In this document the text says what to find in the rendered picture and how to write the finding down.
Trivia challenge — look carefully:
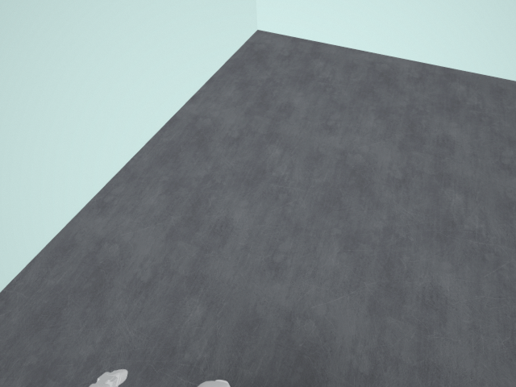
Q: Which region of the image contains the robot left hand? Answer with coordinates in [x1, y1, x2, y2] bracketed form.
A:
[89, 369, 127, 387]

